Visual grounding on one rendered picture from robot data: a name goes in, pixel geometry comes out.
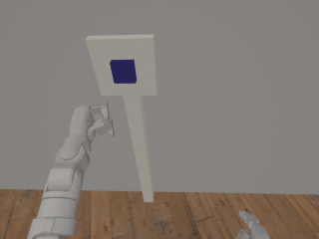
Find button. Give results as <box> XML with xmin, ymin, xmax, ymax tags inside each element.
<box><xmin>110</xmin><ymin>60</ymin><xmax>137</xmax><ymax>84</ymax></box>

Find robot left forearm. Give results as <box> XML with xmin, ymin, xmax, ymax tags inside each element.
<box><xmin>27</xmin><ymin>135</ymin><xmax>92</xmax><ymax>239</ymax></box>

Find panel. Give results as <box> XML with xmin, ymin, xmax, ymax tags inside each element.
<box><xmin>86</xmin><ymin>34</ymin><xmax>158</xmax><ymax>203</ymax></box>

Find left robot hand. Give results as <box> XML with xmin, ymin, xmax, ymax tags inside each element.
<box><xmin>69</xmin><ymin>99</ymin><xmax>115</xmax><ymax>145</ymax></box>

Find right robot hand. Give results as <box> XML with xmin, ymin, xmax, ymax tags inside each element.
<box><xmin>234</xmin><ymin>210</ymin><xmax>271</xmax><ymax>239</ymax></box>

